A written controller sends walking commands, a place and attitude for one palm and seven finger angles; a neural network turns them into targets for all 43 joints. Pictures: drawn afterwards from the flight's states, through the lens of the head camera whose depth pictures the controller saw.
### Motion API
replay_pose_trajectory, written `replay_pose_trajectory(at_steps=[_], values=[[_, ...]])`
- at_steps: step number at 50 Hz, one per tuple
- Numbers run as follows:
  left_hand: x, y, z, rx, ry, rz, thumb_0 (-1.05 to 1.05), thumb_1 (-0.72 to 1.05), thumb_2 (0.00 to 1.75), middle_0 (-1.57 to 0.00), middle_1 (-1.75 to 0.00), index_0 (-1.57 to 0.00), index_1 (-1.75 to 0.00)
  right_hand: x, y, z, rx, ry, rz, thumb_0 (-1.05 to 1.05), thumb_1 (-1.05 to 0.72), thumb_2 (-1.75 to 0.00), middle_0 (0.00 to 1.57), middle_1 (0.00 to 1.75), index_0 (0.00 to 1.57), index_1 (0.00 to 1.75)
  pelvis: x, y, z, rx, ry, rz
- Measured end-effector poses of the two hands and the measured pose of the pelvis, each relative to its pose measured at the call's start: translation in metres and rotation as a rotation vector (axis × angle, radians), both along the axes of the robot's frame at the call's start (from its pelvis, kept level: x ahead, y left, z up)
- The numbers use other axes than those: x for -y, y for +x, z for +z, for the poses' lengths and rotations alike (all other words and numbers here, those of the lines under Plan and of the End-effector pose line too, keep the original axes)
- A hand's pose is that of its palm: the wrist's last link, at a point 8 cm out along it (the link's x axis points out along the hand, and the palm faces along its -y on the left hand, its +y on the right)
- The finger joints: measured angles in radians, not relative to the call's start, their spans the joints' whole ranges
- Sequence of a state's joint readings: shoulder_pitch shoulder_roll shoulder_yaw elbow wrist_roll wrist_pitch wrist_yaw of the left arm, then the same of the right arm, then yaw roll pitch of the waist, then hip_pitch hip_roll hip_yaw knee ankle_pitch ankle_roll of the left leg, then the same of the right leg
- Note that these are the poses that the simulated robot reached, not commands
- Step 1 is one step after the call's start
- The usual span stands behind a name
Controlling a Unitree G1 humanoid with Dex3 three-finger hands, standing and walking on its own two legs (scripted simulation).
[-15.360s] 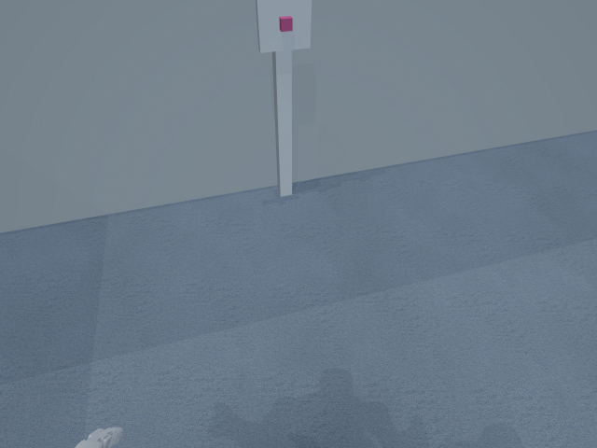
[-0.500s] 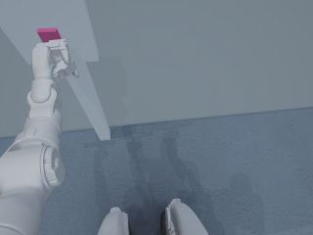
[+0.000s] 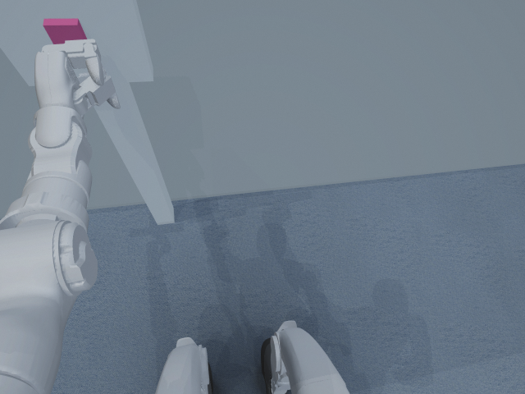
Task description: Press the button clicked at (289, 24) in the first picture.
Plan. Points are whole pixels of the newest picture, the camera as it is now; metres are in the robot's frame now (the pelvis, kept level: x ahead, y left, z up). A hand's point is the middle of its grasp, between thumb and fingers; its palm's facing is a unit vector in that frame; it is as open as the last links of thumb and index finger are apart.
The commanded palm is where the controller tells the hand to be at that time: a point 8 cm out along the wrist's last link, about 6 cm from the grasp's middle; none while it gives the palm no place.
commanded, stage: pull the fist back off the button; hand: left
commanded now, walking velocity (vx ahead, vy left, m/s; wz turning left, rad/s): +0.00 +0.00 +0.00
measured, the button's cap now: (68, 31) +0.60 +0.19 +0.12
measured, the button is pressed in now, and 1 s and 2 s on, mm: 9 0 0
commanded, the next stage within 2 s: draw the hand back to the body in 0.98 s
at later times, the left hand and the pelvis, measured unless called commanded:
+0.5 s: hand (120, 94) +0.53 +0.14 +0.08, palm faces +0.03 -1.00 -0.02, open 3.2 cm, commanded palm +0.49 +0.19 +0.09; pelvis +0.04 +0.00 +0.02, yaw -1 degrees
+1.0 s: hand (115, 148) +0.44 +0.14 +0.08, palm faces +0.02 -1.00 -0.02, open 3.1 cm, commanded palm +0.42 +0.19 +0.09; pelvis +0.05 -0.01 +0.03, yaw +0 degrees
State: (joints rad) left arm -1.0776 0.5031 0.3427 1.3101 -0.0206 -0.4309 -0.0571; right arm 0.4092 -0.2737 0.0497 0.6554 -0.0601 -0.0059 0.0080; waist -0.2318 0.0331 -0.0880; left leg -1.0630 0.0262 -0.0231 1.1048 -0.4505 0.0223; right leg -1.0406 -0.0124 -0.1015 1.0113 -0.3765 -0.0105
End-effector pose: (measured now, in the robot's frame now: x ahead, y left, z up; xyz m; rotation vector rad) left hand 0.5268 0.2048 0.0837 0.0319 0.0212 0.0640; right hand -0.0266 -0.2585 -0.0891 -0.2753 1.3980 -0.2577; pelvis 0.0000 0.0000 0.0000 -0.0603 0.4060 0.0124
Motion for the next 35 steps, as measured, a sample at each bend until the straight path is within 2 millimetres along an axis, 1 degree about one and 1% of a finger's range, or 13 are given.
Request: replay_pose_trajectory(at_steps=[7,11,14,19,23,27,31,35], values=[[0.001,-0.001,0.0,-0.002,-0.004,0.002,0.02,0.88,0.92,-1.3,-1.5,-1.49,-1.5,-0.002,-0.001,0.0,-0.005,0.011,-0.003,0.0,-0.91,-0.89,0.2,0.3,0.2,0.3,0.0,0.001,0.001,0.001,0.002,-0.005],[0.001,-0.006,0.0,0.002,-0.006,0.003,0.02,0.89,0.91,-1.3,-1.5,-1.47,-1.5,-0.003,0.006,0.001,-0.002,0.026,-0.002,0.0,-0.91,-0.89,0.2,0.3,0.2,0.3,0.0,0.006,0.005,0.008,0.005,-0.008],[0.002,-0.011,0.0,0.005,-0.006,0.005,0.02,0.89,0.91,-1.3,-1.5,-1.45,-1.5,-0.003,0.015,0.001,0.005,0.038,0.002,0.0,-0.91,-0.89,0.2,0.3,0.2,0.3,0.0,0.011,0.008,0.016,0.008,-0.011],[0.005,-0.015,0.0,0.004,-0.011,0.002,0.02,0.89,0.9,-1.3,-1.5,-1.4,-1.5,-0.001,0.038,0.002,0.039,0.047,0.005,0.0,-0.91,-0.89,0.2,0.3,0.2,0.3,0.001,0.021,0.012,0.031,0.012,-0.015],[0.012,-0.018,0.001,0.013,-0.006,-0.025,0.02,0.9,0.9,-1.3,-1.5,-1.36,-1.5,0.001,0.061,0.004,0.083,0.052,0.003,0.0,-0.91,-0.9,0.2,0.3,0.2,0.3,0.002,0.03,0.017,0.041,0.017,-0.023],[0.017,-0.024,-0.003,-0.004,-0.024,-0.029,0.02,0.9,0.9,-1.3,-1.5,-1.33,-1.5,0.002,0.085,0.007,0.131,0.059,0.0,0.0,-0.91,-0.9,0.2,0.3,0.2,0.3,0.003,0.04,0.021,0.054,0.024,-0.034],[0.013,-0.035,-0.006,-0.002,-0.022,-0.012,0.02,0.9,0.9,-1.3,-1.5,-1.31,-1.5,0.002,0.109,0.011,0.182,0.07,0.001,0.0,-0.91,-0.9,0.2,0.3,0.2,0.3,0.004,0.049,0.025,0.065,0.03,-0.044],[0.006,-0.054,-0.004,0.021,-0.008,-0.006,0.02,0.9,0.9,-1.3,-1.5,-1.3,-1.5,0.0,0.132,0.014,0.226,0.087,0.013,0.0,-0.91,-0.9,0.2,0.3,0.2,0.3,0.005,0.055,0.03,0.08,0.032,-0.044]])
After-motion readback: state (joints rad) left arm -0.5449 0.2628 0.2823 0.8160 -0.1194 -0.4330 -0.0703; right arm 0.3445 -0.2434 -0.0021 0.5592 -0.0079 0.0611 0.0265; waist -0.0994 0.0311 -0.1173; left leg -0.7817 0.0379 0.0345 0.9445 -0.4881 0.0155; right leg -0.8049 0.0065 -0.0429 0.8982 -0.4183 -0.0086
